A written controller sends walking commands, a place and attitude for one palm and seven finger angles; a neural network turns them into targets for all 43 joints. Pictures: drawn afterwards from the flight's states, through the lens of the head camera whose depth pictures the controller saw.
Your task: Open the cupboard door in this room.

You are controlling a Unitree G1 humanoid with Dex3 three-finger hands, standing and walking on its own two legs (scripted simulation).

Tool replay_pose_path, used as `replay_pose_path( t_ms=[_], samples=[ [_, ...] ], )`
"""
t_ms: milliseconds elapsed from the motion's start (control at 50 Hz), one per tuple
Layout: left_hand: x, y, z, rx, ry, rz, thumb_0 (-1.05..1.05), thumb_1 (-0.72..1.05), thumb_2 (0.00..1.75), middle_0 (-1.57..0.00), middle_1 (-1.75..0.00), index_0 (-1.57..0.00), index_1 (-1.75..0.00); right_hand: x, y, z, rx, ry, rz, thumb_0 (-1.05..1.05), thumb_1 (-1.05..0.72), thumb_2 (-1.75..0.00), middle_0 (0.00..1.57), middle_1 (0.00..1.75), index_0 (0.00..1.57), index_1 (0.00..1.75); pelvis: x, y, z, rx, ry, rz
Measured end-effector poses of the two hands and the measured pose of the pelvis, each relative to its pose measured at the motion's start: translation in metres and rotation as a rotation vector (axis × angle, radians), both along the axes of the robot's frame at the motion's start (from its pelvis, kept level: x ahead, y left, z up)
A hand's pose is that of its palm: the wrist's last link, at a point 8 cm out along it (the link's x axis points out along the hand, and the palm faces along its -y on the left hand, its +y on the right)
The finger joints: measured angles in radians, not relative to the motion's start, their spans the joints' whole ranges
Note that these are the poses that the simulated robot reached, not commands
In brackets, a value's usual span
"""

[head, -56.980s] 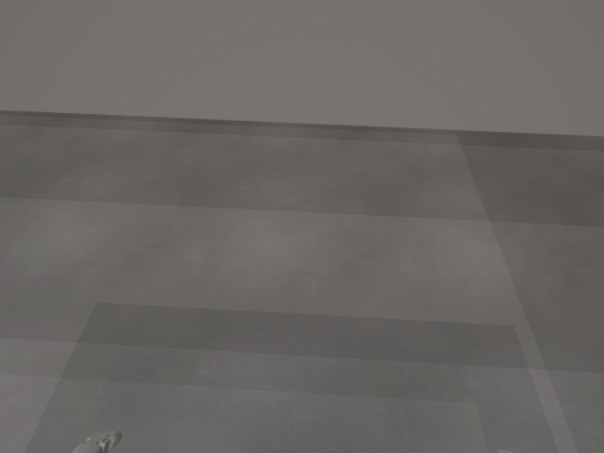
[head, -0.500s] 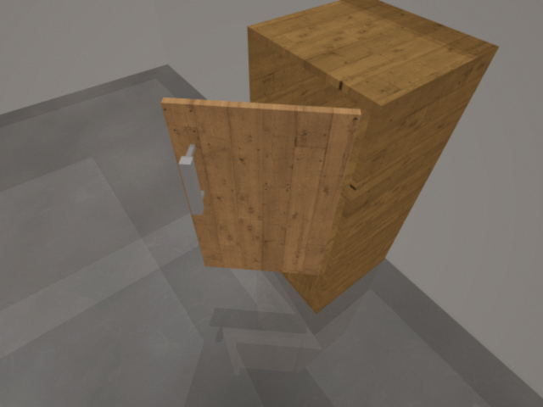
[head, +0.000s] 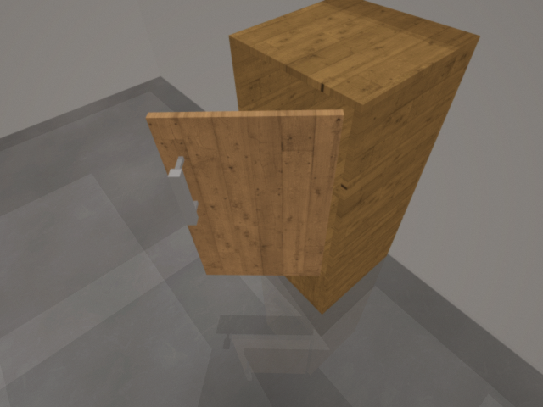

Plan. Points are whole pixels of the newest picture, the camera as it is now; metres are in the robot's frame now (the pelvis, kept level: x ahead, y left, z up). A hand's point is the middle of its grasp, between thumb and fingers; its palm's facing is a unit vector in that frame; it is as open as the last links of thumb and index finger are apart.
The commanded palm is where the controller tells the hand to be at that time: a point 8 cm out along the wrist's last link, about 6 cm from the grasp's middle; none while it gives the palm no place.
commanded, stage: look again from close up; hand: left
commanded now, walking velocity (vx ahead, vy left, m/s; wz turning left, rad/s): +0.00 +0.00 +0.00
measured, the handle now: (186, 191) +0.53 +0.22 -0.04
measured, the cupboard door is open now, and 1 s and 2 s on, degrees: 48 48 48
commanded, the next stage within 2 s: raise the hand with hooked fingers in 0.36 s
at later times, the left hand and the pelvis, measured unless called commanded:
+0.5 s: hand out of the picture +0.04 +0.17 -0.17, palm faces +0.09 -0.97 -0.21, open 7.3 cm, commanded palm +0.12 +0.21 -0.07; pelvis +0.02 -0.01 +0.00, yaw +0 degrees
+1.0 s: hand (155, 389) +0.16 +0.19 -0.06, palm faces +0.11 -0.99 -0.04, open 9.3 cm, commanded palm +0.16 +0.24 -0.05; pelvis -0.01 -0.02 -0.11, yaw +3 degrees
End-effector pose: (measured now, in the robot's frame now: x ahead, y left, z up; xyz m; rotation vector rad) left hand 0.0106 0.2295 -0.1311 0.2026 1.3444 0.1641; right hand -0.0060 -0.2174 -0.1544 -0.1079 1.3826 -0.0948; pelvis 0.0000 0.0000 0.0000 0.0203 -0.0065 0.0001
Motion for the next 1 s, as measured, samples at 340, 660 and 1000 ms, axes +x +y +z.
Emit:
replay_pose_path(
  t_ms=[340, 660, 1000],
  samples=[
    [0.008, -0.019, -0.008, -0.037, 0.032, 0.026, 0.0, 0.92, 0.9, -0.2, -0.3, -0.2, -0.3, 0.032, -0.013, 0.007, -0.037, -0.003, 0.008, 0.0, -0.91, -0.9, 0.2, 0.3, 0.2, 0.3, 0.019, -0.011, 0.003, -0.007, -0.005, 0.004],
    [0.163, 0.003, 0.11, -0.009, -1.013, 0.083, 0.02, 0.86, 0.87, -0.2, -0.35, -0.2, -0.34, 0.14, -0.045, 0.037, -0.136, -0.575, 0.058, 0.01, -0.91, -0.9, 0.2, 0.3, 0.2, 0.3, 0.014, -0.011, -0.017, -0.014, 0.078, 0.056],
    [0.124, 0.012, 0.071, -0.094, -1.316, -0.094, 0.01, 0.46, 0.72, -0.23, -0.58, -0.23, -0.57, 0.238, -0.013, 0.01, -0.102, -0.879, 0.24, 0.01, -0.9, -0.9, 0.2, 0.3, 0.2, 0.3, -0.014, -0.02, -0.105, -0.056, 0.252, 0.063]
  ],
)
